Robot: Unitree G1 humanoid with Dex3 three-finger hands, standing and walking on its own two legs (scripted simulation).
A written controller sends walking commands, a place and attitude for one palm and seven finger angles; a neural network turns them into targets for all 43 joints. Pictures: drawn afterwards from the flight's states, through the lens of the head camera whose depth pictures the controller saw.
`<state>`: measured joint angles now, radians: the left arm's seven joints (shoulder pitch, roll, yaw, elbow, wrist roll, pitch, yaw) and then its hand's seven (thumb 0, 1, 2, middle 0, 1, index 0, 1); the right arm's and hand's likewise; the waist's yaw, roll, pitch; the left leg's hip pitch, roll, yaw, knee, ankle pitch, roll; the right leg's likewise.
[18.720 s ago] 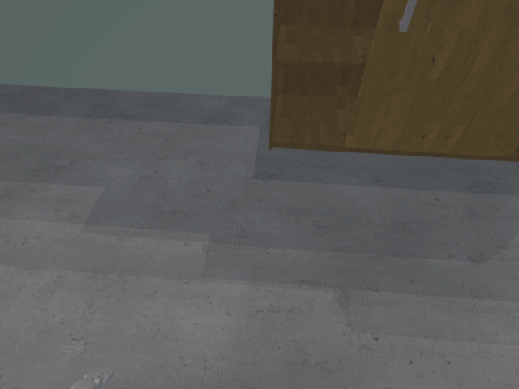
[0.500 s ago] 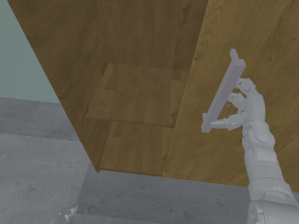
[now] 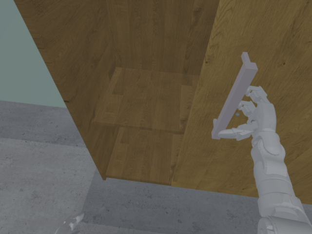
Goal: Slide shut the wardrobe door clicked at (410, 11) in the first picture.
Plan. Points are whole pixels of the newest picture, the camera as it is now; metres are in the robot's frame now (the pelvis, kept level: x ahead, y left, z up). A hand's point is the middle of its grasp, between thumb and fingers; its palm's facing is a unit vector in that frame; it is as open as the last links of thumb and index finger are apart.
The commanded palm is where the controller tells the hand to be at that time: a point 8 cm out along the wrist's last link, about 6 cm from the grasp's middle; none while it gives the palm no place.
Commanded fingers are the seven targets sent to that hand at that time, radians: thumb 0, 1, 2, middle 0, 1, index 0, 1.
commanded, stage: slide the fingers in behind the handle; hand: right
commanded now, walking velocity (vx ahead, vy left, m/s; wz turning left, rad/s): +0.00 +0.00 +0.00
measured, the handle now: (228, 101) +0.46 -0.14 +0.10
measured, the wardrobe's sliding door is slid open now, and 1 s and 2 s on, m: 0.42 0.42 0.42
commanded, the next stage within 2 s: grip the handle and tug to test in 1.36 s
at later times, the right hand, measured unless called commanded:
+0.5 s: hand (228, 117) +0.40 -0.13 +0.11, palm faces +0.02 +1.00 -0.01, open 13.9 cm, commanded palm +0.37 -0.18 +0.11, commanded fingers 0.00 0.50 -0.30 0.30 1.20 0.30 1.20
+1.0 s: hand (224, 114) +0.40 -0.12 +0.12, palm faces +0.03 +1.00 -0.01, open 14.0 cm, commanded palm +0.38 -0.17 +0.11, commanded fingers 0.00 0.50 -0.30 0.30 1.20 0.30 1.20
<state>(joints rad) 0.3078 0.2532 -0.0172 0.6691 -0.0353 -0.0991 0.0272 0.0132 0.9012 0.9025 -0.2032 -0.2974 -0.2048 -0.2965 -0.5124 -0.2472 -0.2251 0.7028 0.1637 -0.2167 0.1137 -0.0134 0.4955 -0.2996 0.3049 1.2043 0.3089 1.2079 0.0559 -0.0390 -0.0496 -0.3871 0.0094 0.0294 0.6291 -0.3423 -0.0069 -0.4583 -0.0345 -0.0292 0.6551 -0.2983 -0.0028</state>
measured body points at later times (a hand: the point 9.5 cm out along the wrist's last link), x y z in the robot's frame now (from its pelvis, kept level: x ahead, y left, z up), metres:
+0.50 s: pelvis +0.01 +0.00 +0.00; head +0.03 +0.01 +0.45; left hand +0.14 +0.24 -0.11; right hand +0.39 -0.19 +0.11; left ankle -0.02 +0.12 -0.72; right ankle +0.02 -0.12 -0.72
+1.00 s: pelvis +0.00 +0.01 +0.00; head +0.03 +0.02 +0.45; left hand +0.12 +0.26 -0.11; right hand +0.39 -0.17 +0.12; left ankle -0.02 +0.13 -0.72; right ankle +0.02 -0.12 -0.72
